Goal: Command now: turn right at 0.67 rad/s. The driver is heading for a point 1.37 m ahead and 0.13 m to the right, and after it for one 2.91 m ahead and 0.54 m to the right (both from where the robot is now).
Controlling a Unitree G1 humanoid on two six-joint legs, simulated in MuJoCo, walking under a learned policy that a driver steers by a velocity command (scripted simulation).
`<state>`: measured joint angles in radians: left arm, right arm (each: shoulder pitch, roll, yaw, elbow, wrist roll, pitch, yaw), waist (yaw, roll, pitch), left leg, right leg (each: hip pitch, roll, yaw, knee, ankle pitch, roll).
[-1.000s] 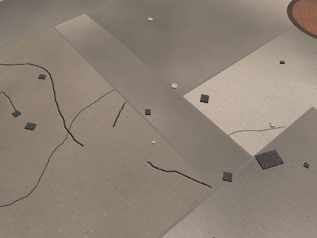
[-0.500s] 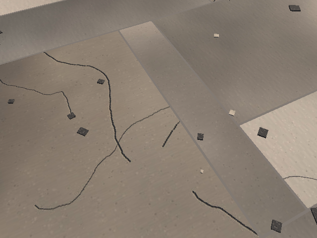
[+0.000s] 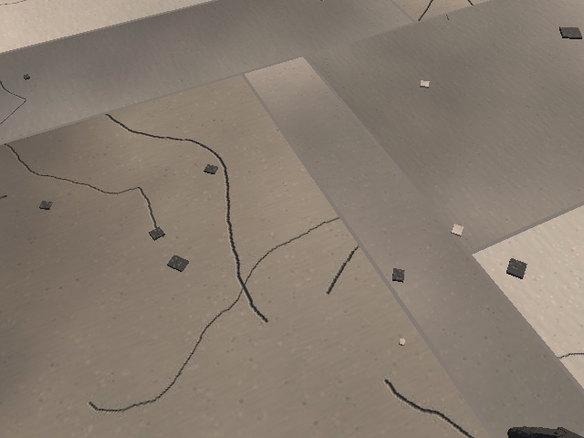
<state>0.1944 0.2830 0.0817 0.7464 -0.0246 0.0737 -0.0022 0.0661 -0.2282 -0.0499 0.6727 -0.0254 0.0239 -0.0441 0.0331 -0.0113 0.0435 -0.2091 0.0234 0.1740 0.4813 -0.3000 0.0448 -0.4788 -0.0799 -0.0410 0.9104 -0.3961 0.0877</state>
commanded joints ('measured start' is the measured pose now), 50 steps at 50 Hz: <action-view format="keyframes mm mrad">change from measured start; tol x32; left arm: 1 -70 71 19 -116 -1 -16 -15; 50 -182 48 -8 -88 113 -120 -39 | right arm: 1 5 -192 -67 -48 10 -7 -2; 50 356 -254 -61 -14 -5 -69 51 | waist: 1 -54 126 -93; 6 14 106 -142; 8 19 -361 -194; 34 -50 -101 -114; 37 -66 360 -172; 50 -120 216 -30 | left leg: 1 147 325 -141 -100 568 182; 6 104 293 -9 126 575 47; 8 -459 15 35 670 -335 -135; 10 -554 -12 -256 848 -365 -111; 33 -239 22 -101 217 -101 -68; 35 -70 -17 -107 -7 132 -16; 37 267 337 -773 -86 885 284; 42 228 190 -691 -265 -317 212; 50 116 69 -501 -315 -125 142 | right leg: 1 -45 -13 -28 -59 -7 -24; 6 210 60 -85 -392 196 -124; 8 631 -244 500 -453 1064 -382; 24 265 -137 197 -597 405 -320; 34 426 -208 106 -394 725 -266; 38 -224 142 146 358 -322 -27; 50 -153 77 15 -207 301 -7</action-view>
